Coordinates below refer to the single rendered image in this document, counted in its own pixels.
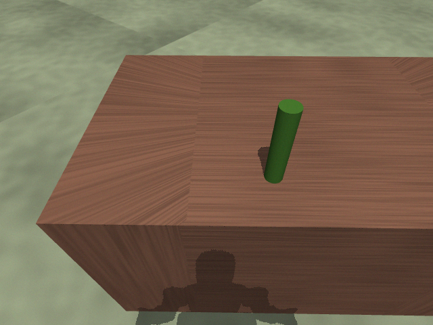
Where can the can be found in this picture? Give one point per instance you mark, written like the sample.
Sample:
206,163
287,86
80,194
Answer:
287,120

